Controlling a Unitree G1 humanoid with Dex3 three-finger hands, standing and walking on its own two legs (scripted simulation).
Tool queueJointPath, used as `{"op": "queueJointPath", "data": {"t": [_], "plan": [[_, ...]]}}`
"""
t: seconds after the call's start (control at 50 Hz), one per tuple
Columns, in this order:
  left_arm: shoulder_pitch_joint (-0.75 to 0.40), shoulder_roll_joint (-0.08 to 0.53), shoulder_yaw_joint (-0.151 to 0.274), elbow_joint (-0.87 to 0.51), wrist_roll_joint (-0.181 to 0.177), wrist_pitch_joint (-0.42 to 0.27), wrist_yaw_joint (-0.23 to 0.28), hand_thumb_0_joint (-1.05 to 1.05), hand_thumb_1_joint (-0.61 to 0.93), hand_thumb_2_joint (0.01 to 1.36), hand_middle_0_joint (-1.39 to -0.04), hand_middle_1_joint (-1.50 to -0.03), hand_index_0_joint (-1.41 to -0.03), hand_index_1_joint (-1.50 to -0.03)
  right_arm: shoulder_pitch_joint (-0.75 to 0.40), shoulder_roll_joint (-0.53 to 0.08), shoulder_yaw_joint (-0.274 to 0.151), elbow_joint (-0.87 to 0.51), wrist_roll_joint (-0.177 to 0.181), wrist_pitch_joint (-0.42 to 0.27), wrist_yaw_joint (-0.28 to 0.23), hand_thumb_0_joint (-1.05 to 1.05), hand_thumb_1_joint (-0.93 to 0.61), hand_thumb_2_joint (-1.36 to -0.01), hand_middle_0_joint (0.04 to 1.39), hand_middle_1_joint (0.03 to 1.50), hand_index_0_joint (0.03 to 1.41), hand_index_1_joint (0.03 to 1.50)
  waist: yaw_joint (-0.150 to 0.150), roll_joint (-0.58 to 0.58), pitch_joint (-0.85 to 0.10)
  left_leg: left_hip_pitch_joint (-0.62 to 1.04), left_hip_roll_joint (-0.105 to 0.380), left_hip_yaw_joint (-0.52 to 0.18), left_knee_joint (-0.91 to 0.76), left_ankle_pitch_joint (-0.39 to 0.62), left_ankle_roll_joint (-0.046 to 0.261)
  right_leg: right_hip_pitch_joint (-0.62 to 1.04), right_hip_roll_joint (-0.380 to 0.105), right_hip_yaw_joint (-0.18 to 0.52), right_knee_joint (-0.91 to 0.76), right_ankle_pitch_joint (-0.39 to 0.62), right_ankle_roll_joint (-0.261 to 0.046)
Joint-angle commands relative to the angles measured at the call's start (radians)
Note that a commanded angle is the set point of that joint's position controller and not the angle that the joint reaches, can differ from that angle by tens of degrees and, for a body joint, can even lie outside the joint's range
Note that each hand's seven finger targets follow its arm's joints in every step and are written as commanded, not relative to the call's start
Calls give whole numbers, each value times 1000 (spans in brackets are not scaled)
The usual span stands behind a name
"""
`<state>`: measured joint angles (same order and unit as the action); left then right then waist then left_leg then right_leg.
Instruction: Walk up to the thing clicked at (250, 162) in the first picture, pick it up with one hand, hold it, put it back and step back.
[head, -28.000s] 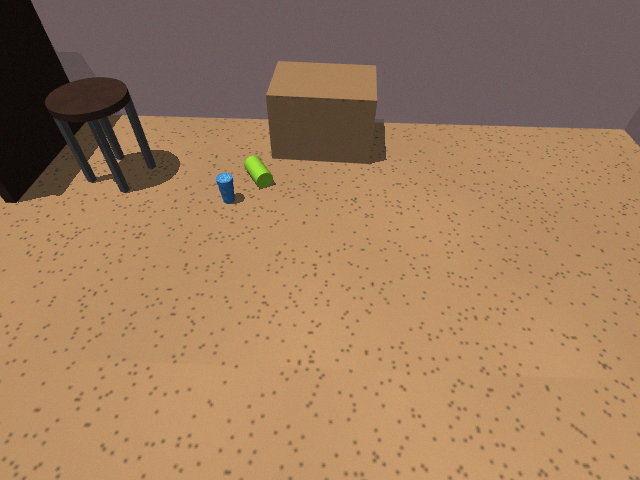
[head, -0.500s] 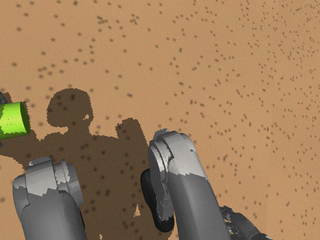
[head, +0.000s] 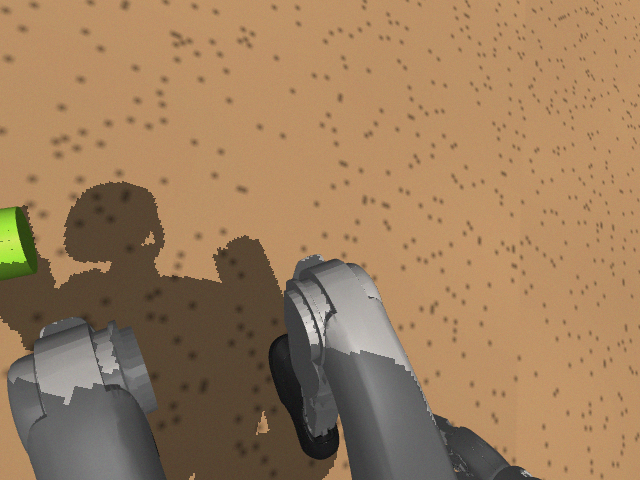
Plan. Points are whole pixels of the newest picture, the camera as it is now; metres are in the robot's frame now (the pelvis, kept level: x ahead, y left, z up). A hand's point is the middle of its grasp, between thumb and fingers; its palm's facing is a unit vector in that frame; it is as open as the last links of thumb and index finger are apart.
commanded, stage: open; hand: left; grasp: from above
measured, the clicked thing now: out of the picture +0.42 +0.32 -0.25
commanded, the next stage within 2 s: withdraw in 0.70 s
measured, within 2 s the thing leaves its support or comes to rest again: rests again in 0.22 s
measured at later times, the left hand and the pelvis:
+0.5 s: hand out of the picture +0.42 +0.32 -0.23, palm faces -0.45 -0.14 -0.88, open 13.6 cm; pelvis +0.00 +0.00 +0.00, yaw +0 degrees
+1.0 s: hand out of the picture +0.43 +0.31 -0.22, palm faces -0.36 -0.13 -0.93, open 13.9 cm; pelvis +0.00 +0.00 +0.00, yaw -1 degrees
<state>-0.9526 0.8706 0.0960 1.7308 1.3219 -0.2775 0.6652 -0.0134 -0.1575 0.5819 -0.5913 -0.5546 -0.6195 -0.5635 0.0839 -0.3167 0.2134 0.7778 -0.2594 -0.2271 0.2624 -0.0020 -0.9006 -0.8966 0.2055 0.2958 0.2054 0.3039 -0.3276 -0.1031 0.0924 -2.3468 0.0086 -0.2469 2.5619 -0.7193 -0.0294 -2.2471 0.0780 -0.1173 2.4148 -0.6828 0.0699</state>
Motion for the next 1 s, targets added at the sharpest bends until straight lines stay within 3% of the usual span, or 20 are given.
{"op": "queueJointPath", "data": {"t": [0.0, 0.2, 0.26, 0.28, 0.3, 0.32, 0.34, 0.36, 0.38, 0.4, 0.42, 0.48, 0.58, 0.7, 0.72, 0.74, 0.76, 0.8, 0.9, 0.98], "plan": [[-279, 236, 22, -144, -15, 5, 74, 0, -67, 776, -476, -669, -468, -677, 172, -311, -91, 6, 3, -10, -8, 0, -888, -896, 202, 301, 201, 301, -28, 457, -623, 469, 16, 129, -276, 183, 39, 324, 31, -139, -226, 237, -90], [-294, 215, -3, -75, -37, 32, 49, 0, -342, 875, -249, -815, -241, -823, 169, -316, -84, 0, 5, -33, 6, 0, -892, -898, 201, 301, 201, 301, -46, 455, -593, 467, 19, 118, -275, 158, 37, 306, 28, -139, -220, 218, -91], [-264, 265, 41, -98, -35, 39, 32, 0, -372, 929, -223, -869, -215, -878, 163, -329, -91, -28, 5, -35, 5, 0, -892, -899, 201, 301, 201, 301, -27, 465, -617, 489, 17, 120, -287, 189, 35, 327, 28, -142, -220, 239, -92], [-232, 206, 3, -55, -40, 45, 24, 0, -411, 944, -197, -879, -185, -891, 159, -313, -84, -14, 9, -31, 5, 0, -893, -900, 201, 301, 201, 301, -20, 468, -609, 483, 17, 119, -294, 181, 31, 320, 30, -141, -218, 228, -95], [-257, 216, 6, -73, -45, 41, 18, 0, -419, 927, -177, -887, -172, -893, 159, -319, -86, -19, 3, -33, 9, 0, -893, -899, 201, 301, 201, 301, -40, 457, -595, 474, 20, 116, -282, 187, 34, 316, 27, -146, -216, 241, -89], [-240, 271, 46, -87, -39, 42, 18, 0, -439, 944, -145, -922, -143, -923, 165, -330, -89, -25, 3, -30, 6, 0, -890, -898, 201, 301, 201, 301, -27, 457, -619, 479, 19, 117, -280, 204, 36, 344, 31, -141, -218, 258, -91], [-224, 278, 59, -81, -40, 47, 9, 0, -475, 969, -131, -927, -123, -935, 176, -336, -92, -31, 6, -28, 5, 0, -894, -900, 201, 301, 201, 301, -28, 454, -612, 486, 18, 115, -279, 229, 33, 343, 24, -143, -208, 278, -90], [-239, 238, 32, -106, -49, 41, 2, 0, -481, 968, -120, -928, -113, -934, 156, -324, -90, -42, 12, -27, 4, 0, -890, -899, 201, 301, 201, 301, -19, 465, -624, 487, 16, 114, -289, 228, 31, 338, 26, -142, -208, 270, -94], [-212, 261, 56, -98, -51, 40, 2, 0, -491, 982, -119, -934, -110, -943, 162, -327, -91, -32, 7, -20, 0, 0, -892, -899, 201, 301, 201, 301, -17, 476, -635, 502, 18, 115, -292, 248, 30, 349, 28, -144, -213, 287, -93], [-237, 235, 25, -108, -52, 34, -5, 0, -502, 995, -108, -949, -99, -958, 148, -317, -84, -40, 7, -20, 2, 0, -892, -900, 201, 301, 201, 301, -23, 481, -619, 484, 20, 116, -285, 225, 32, 343, 30, -140, -212, 270, -95], [-238, 249, 36, -103, -52, 30, -8, 0, -532, 1007, -87, -958, -76, -968, 166, -327, -85, -39, 2, -17, 2, 0, -893, -899, 201, 301, 201, 301, -41, 454, -611, 478, 19, 113, -282, 228, 34, 356, 28, -146, -218, 279, -90], [-244, 299, 75, -139, -49, 14, -16, 0, -550, 1043, -77, -969, -61, -985, 191, -329, -91, -30, 5, -4, -4, 0, -890, -899, 201, 301, 201, 301, -34, 458, -627, 471, 19, 121, -272, 222, 40, 373, 30, -138, -227, 275, -89], [-258, 259, 47, -134, -30, -19, -22, 0, -535, 1049, -72, -987, -59, -1000, 187, -314, -80, -38, -6, 11, -9, 0, -887, -898, 201, 301, 201, 301, -58, 449, -598, 475, 18, 113, -271, 202, 37, 345, 26, -150, -222, 254, -90], [-249, 283, 53, -141, -14, -42, 3, 0, -520, 1068, -75, -1000, -61, -1014, 174, -318, -81, -30, -8, 18, -20, 0, -885, -898, 201, 301, 201, 301, -39, 451, -609, 466, 20, 113, -275, 181, 36, 345, 32, -145, -228, 230, -92], [-253, 251, 25, -134, -14, -41, 4, 0, -518, 1044, -71, -991, -60, -1002, 157, -315, -80, -40, -8, 15, -21, 0, -884, -897, 201, 301, 201, 301, -40, 442, -597, 458, 18, 115, -270, 169, 38, 328, 31, -144, -230, 221, -92], [-231, 272, 47, -120, -11, -41, 12, 0, -515, 1028, -66, -993, -59, -999, 164, -317, -79, -32, -10, 18, -23, 0, -883, -897, 201, 301, 201, 301, -36, 447, -607, 459, 20, 115, -276, 169, 39, 345, 35, -142, -236, 223, -91], [-252, 240, 8, -124, -3, -37, 11, 0, -529, 1049, -69, -986, -55, -999, 158, -313, -78, -40, -9, 15, -21, 0, -885, -898, 201, 301, 201, 301, -45, 450, -594, 465, 20, 119, -269, 173, 37, 327, 34, -142, -226, 229, -91], [-245, 247, 11, -107, -2, -30, 23, 0, -490, 967, -64, -1031, -84, -1010, 154, -313, -75, -26, -9, 14, -25, 0, -895, -897, 201, 300, 201, 300, -35, 444, -598, 456, 21, 116, -273, 156, 38, 322, 38, -142, -234, 211, -92], [-263, 301, 73, -207, 1, -1, 65, 0, -491, 969, -65, -1022, -82, -1003, 163, -316, -81, -32, -11, 4, -16, 0, -894, -897, 201, 300, 201, 300, -5, 526, -666, 532, 19, 120, -293, 215, 27, 318, 30, -150, -211, 259, -95], [-264, 274, 121, -318, -35, 69, 89, 0, -491, 963, -64, -1011, -80, -992, 166, -302, -116, -36, 1, 2, 9, 0, -894, -897, 201, 300, 201, 300, 27, 631, -778, 618, 20, 132, -314, 266, 13, 313, 24, -138, -195, 308, -101]]}}
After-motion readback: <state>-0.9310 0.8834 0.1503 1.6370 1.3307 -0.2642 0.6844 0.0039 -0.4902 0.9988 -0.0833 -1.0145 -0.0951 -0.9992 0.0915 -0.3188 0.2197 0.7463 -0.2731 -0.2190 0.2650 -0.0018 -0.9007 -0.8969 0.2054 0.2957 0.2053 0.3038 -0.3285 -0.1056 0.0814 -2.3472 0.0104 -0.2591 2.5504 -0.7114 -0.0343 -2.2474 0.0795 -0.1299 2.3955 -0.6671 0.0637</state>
